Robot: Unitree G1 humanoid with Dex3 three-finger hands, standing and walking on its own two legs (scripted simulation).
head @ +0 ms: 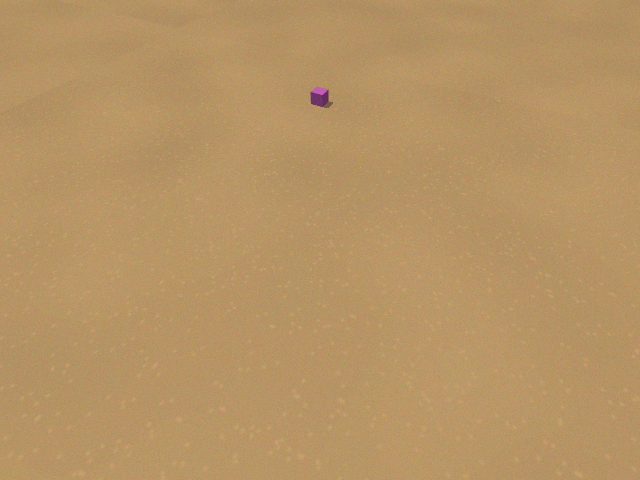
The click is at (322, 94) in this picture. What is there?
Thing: small box
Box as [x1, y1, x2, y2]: [311, 87, 328, 106]
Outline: 316,87 311,91 311,103 322,106 328,101 328,90
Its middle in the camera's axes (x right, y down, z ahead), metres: -0.02 -0.92 +2.47
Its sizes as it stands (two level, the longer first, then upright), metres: 0.085 0.081 0.081
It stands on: the floor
